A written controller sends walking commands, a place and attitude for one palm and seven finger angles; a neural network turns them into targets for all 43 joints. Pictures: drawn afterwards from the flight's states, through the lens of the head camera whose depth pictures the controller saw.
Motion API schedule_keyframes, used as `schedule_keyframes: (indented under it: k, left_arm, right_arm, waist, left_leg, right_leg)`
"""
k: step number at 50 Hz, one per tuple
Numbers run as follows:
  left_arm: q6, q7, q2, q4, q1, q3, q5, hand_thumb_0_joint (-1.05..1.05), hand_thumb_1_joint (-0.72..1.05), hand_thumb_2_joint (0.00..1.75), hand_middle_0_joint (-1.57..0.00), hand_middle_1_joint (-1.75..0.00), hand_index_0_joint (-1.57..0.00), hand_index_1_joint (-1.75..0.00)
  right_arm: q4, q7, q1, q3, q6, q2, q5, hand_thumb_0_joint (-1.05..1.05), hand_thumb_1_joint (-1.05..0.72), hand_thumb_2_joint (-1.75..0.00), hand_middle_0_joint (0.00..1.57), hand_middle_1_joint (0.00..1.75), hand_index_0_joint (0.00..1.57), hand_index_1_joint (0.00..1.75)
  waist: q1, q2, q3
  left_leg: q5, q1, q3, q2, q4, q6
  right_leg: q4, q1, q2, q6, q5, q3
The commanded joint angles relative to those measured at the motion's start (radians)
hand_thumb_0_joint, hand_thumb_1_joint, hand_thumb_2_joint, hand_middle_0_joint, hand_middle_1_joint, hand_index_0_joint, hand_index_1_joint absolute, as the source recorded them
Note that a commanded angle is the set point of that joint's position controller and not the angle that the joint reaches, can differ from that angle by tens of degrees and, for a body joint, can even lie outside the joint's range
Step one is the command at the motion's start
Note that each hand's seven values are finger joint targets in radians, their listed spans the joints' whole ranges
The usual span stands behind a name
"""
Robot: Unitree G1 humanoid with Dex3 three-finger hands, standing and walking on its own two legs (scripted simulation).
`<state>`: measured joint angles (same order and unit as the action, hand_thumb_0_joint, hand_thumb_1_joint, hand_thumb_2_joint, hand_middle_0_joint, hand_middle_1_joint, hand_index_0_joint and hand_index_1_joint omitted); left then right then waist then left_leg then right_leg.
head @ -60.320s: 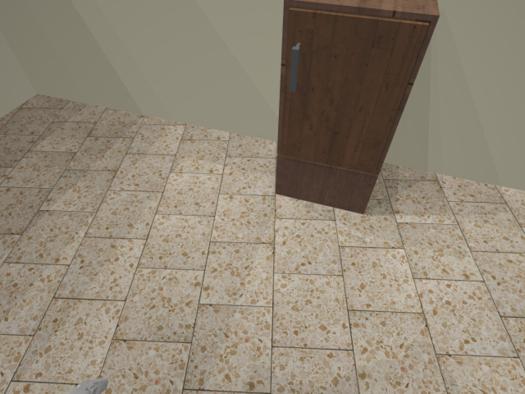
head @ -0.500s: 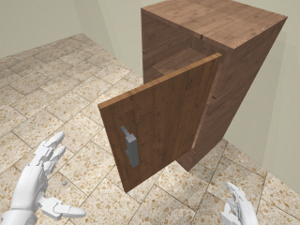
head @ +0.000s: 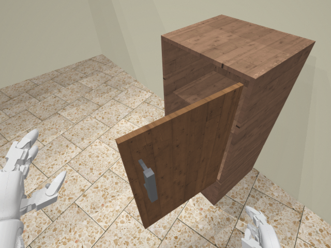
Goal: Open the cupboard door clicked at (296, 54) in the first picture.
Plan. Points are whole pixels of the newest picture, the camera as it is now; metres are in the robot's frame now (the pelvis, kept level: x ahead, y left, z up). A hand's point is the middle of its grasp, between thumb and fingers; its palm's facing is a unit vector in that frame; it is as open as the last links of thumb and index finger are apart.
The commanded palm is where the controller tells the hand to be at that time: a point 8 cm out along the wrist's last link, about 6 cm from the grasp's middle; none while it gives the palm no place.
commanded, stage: draw the hand back to the body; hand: left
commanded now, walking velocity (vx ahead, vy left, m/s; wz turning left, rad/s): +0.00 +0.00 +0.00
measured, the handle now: (147, 180) +0.31 +0.10 -0.05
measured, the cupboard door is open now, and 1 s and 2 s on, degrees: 84 84 84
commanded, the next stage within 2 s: step back with the hand held close in 0.48 s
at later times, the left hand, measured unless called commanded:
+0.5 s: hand (43, 186) +0.17 +0.25 +0.15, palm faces +0.44 -0.80 -0.41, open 7.5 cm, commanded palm +0.13 +0.28 +0.17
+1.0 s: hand (32, 198) +0.15 +0.25 +0.15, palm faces +0.35 -0.78 -0.51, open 7.4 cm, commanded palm +0.09 +0.29 +0.18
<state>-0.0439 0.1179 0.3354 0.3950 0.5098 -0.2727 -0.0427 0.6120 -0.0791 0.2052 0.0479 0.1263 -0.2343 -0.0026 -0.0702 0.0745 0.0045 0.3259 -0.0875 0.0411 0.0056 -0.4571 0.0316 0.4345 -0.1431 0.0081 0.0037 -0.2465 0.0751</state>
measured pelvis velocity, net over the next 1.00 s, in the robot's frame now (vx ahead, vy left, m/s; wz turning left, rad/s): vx -0.06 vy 0.00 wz -0.04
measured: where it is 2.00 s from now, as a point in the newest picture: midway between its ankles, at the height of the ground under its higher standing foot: outside the picture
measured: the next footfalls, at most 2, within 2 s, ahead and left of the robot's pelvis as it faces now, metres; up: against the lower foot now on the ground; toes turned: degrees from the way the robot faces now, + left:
right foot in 1.62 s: -0.09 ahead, -0.11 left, +0.00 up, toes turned +6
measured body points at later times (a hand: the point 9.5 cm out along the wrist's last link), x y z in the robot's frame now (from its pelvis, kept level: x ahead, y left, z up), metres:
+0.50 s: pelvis -0.01 -0.02 +0.00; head -0.03 -0.04 +0.45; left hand +0.14 +0.29 +0.18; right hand +0.17 -0.24 -0.09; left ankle -0.05 +0.09 -0.74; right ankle -0.01 -0.12 -0.74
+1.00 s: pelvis -0.06 +0.00 +0.00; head -0.04 -0.01 +0.45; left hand +0.13 +0.29 +0.18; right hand +0.11 -0.26 -0.08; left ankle -0.05 +0.09 -0.74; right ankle -0.01 -0.12 -0.74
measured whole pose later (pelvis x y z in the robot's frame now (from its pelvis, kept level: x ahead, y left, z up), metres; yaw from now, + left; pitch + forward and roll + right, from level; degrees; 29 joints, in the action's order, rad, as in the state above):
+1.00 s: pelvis -0.06 +0.00 +0.00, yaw -2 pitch +0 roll +0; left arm -0.16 0.13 0.41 0.45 0.56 -0.39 -0.04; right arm 0.57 -0.10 0.18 -0.01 0.01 -0.25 -0.01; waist -0.01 0.03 -0.03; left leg 0.24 -0.23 0.08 0.00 -0.46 0.04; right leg 0.42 -0.29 0.01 0.01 -0.14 0.04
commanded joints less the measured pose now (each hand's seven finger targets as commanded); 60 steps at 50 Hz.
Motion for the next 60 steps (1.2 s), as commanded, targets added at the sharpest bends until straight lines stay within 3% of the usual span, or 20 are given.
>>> schedule_keyframes:
  k: [1, 5, 7, 10, 15, 16, 25, 29, 30, 31, 32, 33, 34, 36, 38, 41, 45, 50, 56, 60]
  left_arm:
    - [-0.067, 0.017, 0.185, 0.206, -0.084, -0.16, -0.003, 0.0, 0.76, 0.84, -0.19, -0.3, -0.19, -0.3]
    - [-0.08, 0.018, 0.21, 0.239, -0.136, -0.192, -0.006, 0.0, 0.9, 0.9, -0.2, -0.3, -0.2, -0.3]
    - [-0.077, 0.01, 0.168, 0.191, -0.098, -0.161, -0.006, 0.0, 0.9, 0.9, -0.2, -0.3, -0.2, -0.3]
    - [-0.077, 0.004, 0.159, 0.168, -0.107, -0.147, -0.008, 0.0, 0.9, 0.9, -0.2, -0.3, -0.2, -0.3]
    - [-0.092, 0.011, 0.201, 0.216, -0.127, -0.179, -0.006, 0.0, 0.9, 0.9, -0.2, -0.3, -0.2, -0.3]
    - [-0.092, 0.012, 0.201, 0.2, -0.115, -0.182, -0.005, 0.0, 0.9, 0.9, -0.2, -0.3, -0.2, -0.3]
    - [-0.102, 0.01, 0.183, 0.176, -0.14, -0.164, -0.006, 0.0, 0.9, 0.9, -0.2, -0.3, -0.2, -0.3]
    - [-0.109, 0.012, 0.194, 0.174, -0.128, -0.174, -0.004, 0.0, 0.9, 0.9, -0.2, -0.3, -0.2, -0.3]
    - [-0.119, 0.016, 0.218, 0.233, -0.23, -0.179, -0.004, 0.0, 0.9, 0.9, -0.2, -0.3, -0.2, -0.3]
    - [-0.158, 0.025, 0.323, 0.245, -0.283, -0.298, 0.002, 0.0, 0.9, 0.9, -0.2, -0.3, -0.2, -0.3]
    - [-0.157, 0.015, 0.246, 0.142, -0.159, -0.247, 0.005, 0.0, 0.9, 0.9, -0.2, -0.3, -0.2, -0.3]
    - [-0.159, 0.01, 0.22, 0.141, -0.113, -0.223, 0.006, 0.0, 0.9, 0.9, -0.2, -0.3, -0.2, -0.3]
    - [-0.17, 0.009, 0.217, 0.177, -0.11, -0.217, 0.008, 0.0, 0.9, 0.9, -0.2, -0.3, -0.2, -0.3]
    - [-0.175, 0.013, 0.21, 0.176, -0.041, -0.214, 0.006, 0.0, 0.9, 0.9, -0.2, -0.3, -0.2, -0.3]
    - [-0.174, 0.018, 0.222, 0.196, -0.01, -0.228, 0.003, 0.0, 0.9, 0.9, -0.2, -0.3, -0.2, -0.3]
    - [-0.169, 0.027, 0.246, 0.216, 0.031, -0.257, -0.002, 0.0, 0.9, 0.9, -0.2, -0.3, -0.2, -0.3]
    - [-0.169, 0.039, 0.262, 0.246, 0.035, -0.271, -0.001, 0.0, 0.9, 0.9, -0.2, -0.3, -0.2, -0.3]
    - [-0.177, 0.049, 0.256, 0.28, 0.028, -0.262, 0.011, 0.0, 0.9, 0.9, -0.2, -0.3, -0.2, -0.3]
    - [-0.194, 0.071, 0.24, 0.302, 0.0, -0.262, 0.042, 0.0, 0.9, 0.9, -0.2, -0.3, -0.2, -0.3]
    - [-0.197, 0.093, 0.224, 0.319, -0.019, -0.269, 0.072, 0.0, 0.9, 0.9, -0.2, -0.3, -0.2, -0.3]
  right_arm:
    - [-0.147, -0.002, -0.116, -0.051, 0.045, -0.099, 0.005, 0.0, -0.9, -0.9, 0.2, 0.3, 0.2, 0.3]
    - [-0.14, -0.002, -0.124, -0.052, 0.044, -0.101, 0.008, 0.0, -0.9, -0.9, 0.2, 0.3, 0.2, 0.3]
    - [-0.135, 0.003, -0.122, -0.057, 0.039, -0.102, 0.006, 0.0, -0.9, -0.9, 0.2, 0.3, 0.2, 0.3]
    - [-0.135, 0.006, -0.131, -0.061, 0.028, -0.105, 0.004, 0.0, -0.9, -0.9, 0.2, 0.3, 0.2, 0.3]
    - [-0.137, 0.001, -0.14, -0.063, 0.034, -0.101, 0.007, 0.0, -0.9, -0.9, 0.2, 0.3, 0.2, 0.3]
    - [-0.134, -0.001, -0.141, -0.063, 0.037, -0.098, 0.007, 0.0, -0.9, -0.9, 0.2, 0.3, 0.2, 0.3]
    - [-0.118, -0.005, -0.15, -0.064, 0.051, -0.096, 0.006, 0.0, -0.9, -0.9, 0.2, 0.3, 0.2, 0.3]
    - [-0.112, -0.006, -0.15, -0.068, 0.058, -0.098, 0.008, 0.0, -0.9, -0.9, 0.2, 0.3, 0.2, 0.3]
    - [-0.111, -0.006, -0.159, -0.065, 0.063, -0.099, 0.006, 0.0, -0.9, -0.9, 0.2, 0.3, 0.2, 0.3]
    - [-0.15, -0.012, -0.132, -0.064, 0.042, -0.115, -0.005, 0.0, -0.9, -0.9, 0.2, 0.3, 0.2, 0.3]
    - [-0.131, -0.013, -0.126, -0.069, 0.024, -0.106, 0.004, 0.0, -0.9, -0.9, 0.2, 0.3, 0.2, 0.3]
    - [-0.139, -0.008, -0.126, -0.073, 0.01, -0.111, 0.006, 0.0, -0.9, -0.9, 0.2, 0.3, 0.2, 0.3]
    - [-0.145, -0.01, -0.132, -0.074, 0.003, -0.114, 0.009, 0.0, -0.9, -0.9, 0.2, 0.3, 0.2, 0.3]
    - [-0.153, -0.012, -0.127, -0.078, -0.008, -0.118, 0.01, 0.0, -0.9, -0.9, 0.2, 0.3, 0.2, 0.3]
    - [-0.167, -0.014, -0.127, -0.084, -0.022, -0.12, 0.007, 0.0, -0.9, -0.9, 0.2, 0.3, 0.2, 0.3]
    - [-0.185, -0.019, -0.131, -0.091, -0.042, -0.116, 0.002, 0.0, -0.9, -0.9, 0.2, 0.3, 0.2, 0.3]
    - [-0.201, -0.026, -0.135, -0.096, -0.056, -0.115, -0.002, 0.0, -0.9, -0.9, 0.2, 0.3, 0.2, 0.3]
    - [-0.21, -0.03, -0.127, -0.099, -0.052, -0.121, -0.003, 0.0, -0.9, -0.9, 0.2, 0.3, 0.2, 0.3]
    - [-0.219, -0.037, -0.1, -0.103, -0.037, -0.135, 0.012, 0.0, -0.9, -0.9, 0.2, 0.3, 0.2, 0.3]
    - [-0.208, -0.049, -0.079, -0.111, -0.027, -0.13, 0.038, 0.0, -0.9, -0.9, 0.2, 0.3, 0.2, 0.3]
  waist:
    - [0.0, -0.018, 0.058]
    - [-0.002, 0.014, 0.068]
    - [0.001, -0.01, 0.049]
    - [0.003, -0.03, 0.019]
    - [-0.004, 0.001, 0.061]
    - [-0.006, -0.022, 0.049]
    - [0.001, -0.009, -0.005]
    - [-0.004, -0.021, 0.021]
    - [0.004, -0.009, 0.031]
    - [0.055, -0.068, -0.058]
    - [0.057, -0.103, -0.039]
    - [0.058, -0.097, -0.014]
    - [0.056, -0.043, 0.016]
    - [0.057, -0.012, 0.076]
    - [0.057, -0.057, 0.119]
    - [0.053, -0.055, 0.163]
    - [0.056, -0.06, 0.143]
    - [0.056, -0.024, 0.105]
    - [0.066, -0.014, 0.04]
    - [0.073, 0.019, 0.047]
  left_leg:
    - [-0.446, -0.031, -0.042, -0.042, 0.081, -0.024]
    - [-0.441, -0.012, -0.045, -0.04, 0.092, -0.023]
    - [-0.437, -0.007, -0.038, -0.043, 0.096, -0.021]
    - [-0.372, -0.017, -0.038, -0.041, 0.11, -0.017]
    - [-0.343, -0.006, -0.036, -0.034, 0.112, -0.014]
    - [-0.34, -0.008, -0.033, -0.034, 0.11, -0.012]
    - [-0.251, -0.015, -0.03, -0.029, 0.12, -0.008]
    - [-0.255, -0.006, -0.028, -0.027, 0.119, -0.006]
    - [-0.247, -0.002, -0.032, -0.024, 0.12, -0.006]
    - [-0.173, -0.078, -0.055, -0.041, 0.084, 0.006]
    - [-0.163, -0.069, -0.058, -0.036, 0.056, 0.007]
    - [-0.168, -0.061, -0.047, -0.036, 0.043, 0.005]
    - [-0.207, -0.066, -0.049, -0.038, 0.053, 0.001]
    - [-0.254, -0.068, -0.049, -0.051, 0.068, -0.002]
    - [-0.307, -0.083, -0.054, -0.06, 0.068, -0.004]
    - [-0.375, -0.106, -0.061, -0.071, 0.064, -0.01]
    - [-0.344, -0.162, -0.075, -0.075, 0.064, -0.009]
    - [-0.164, -0.268, -0.095, -0.089, 0.089, 0.013]
    - [0.187, -0.483, -0.146, -0.112, 0.135, 0.048]
    - [0.297, -0.584, -0.202, -0.142, 0.162, 0.063]
  right_leg:
    - [-0.056, 0.111, 0.005, 0.019, 0.284, -0.036]
    - [-0.07, 0.124, 0.004, 0.021, 0.279, -0.041]
    - [-0.077, 0.112, 0.002, 0.017, 0.277, -0.041]
    - [-0.092, 0.104, 0.001, 0.018, 0.241, -0.043]
    - [-0.094, 0.126, 0.004, 0.02, 0.236, -0.052]
    - [-0.097, 0.121, 0.002, 0.019, 0.239, -0.053]
    - [-0.137, 0.085, 0.003, 0.018, 0.154, -0.066]
    - [-0.138, 0.098, 0.002, 0.019, 0.158, -0.066]
    - [-0.142, 0.096, 0.003, 0.017, 0.153, -0.073]
    - [-0.191, -0.029, 0.048, 0.02, 0.185, -0.178]
    - [-0.2, -0.042, 0.074, 0.025, 0.181, -0.178]
    - [-0.201, -0.053, 0.084, 0.025, 0.18, -0.181]
    - [-0.171, -0.028, 0.086, 0.03, 0.234, -0.157]
    - [-0.128, -0.001, 0.079, 0.025, 0.277, -0.144]
    - [-0.095, 0.027, 0.071, 0.017, 0.332, -0.13]
    - [-0.042, 0.057, 0.069, 0.017, 0.412, -0.12]
    - [-0.021, 0.039, 0.068, 0.015, 0.39, -0.127]
    - [-0.004, 0.025, 0.055, 0.009, 0.239, -0.144]
    - [0.039, 0.053, 0.037, 0.007, 0.035, -0.157]
    - [0.138, 0.09, 0.001, 0.008, 0.018, -0.14]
